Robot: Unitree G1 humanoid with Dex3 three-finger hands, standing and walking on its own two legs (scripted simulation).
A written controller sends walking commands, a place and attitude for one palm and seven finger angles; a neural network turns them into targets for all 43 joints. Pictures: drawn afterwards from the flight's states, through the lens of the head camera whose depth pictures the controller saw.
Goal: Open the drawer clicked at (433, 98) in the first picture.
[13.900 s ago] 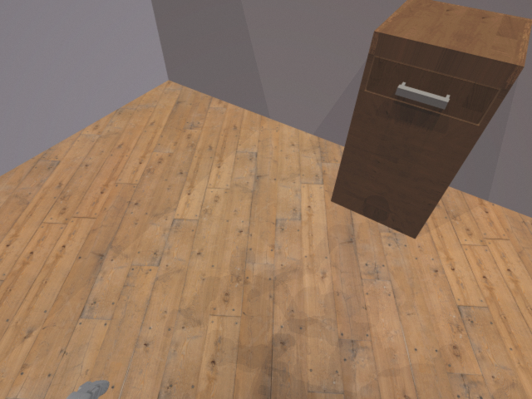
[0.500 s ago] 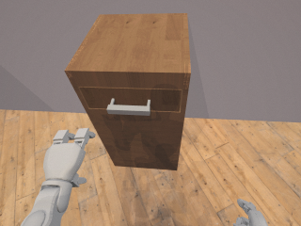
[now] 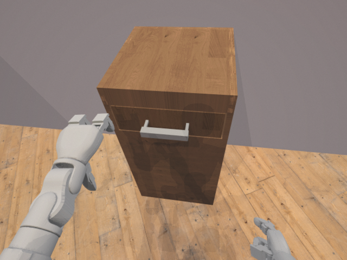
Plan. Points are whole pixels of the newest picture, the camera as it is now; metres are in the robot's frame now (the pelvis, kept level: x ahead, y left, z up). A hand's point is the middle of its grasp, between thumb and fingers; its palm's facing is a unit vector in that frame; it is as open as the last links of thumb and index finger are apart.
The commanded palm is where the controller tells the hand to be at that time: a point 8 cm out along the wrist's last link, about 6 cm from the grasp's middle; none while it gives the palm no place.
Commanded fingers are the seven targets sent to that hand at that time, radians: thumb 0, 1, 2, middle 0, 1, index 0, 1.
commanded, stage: raise the hand with hooked fingers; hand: left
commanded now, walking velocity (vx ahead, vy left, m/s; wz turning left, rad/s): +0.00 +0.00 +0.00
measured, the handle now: (165, 128) +0.53 +0.12 -0.07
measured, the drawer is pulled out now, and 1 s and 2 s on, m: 0.00 0.00 0.00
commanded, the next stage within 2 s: move the hooked fingers above the handle in 0.34 s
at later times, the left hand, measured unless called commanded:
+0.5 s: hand (97, 154) +0.31 +0.24 +0.07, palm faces +0.04 -0.08 -1.00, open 13.9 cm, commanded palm +0.29 +0.23 +0.12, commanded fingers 0.00 -0.50 0.30 -0.30 -1.20 -0.30 -1.20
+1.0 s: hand (129, 148) +0.36 +0.18 +0.03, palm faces -0.03 -0.07 -1.00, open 13.9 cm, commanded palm +0.35 +0.19 +0.10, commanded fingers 0.00 -0.50 0.30 -0.30 -1.20 -0.30 -1.20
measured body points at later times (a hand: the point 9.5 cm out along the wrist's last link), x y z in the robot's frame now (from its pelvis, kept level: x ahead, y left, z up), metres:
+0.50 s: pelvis +0.00 +0.00 +0.00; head +0.04 -0.03 +0.45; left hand +0.30 +0.24 +0.12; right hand +0.19 -0.23 -0.12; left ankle -0.03 +0.09 -0.74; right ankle +0.02 -0.12 -0.74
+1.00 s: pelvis +0.01 -0.02 +0.00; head +0.05 -0.05 +0.44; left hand +0.36 +0.18 +0.09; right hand +0.16 -0.26 -0.14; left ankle -0.03 +0.09 -0.74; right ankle +0.02 -0.12 -0.74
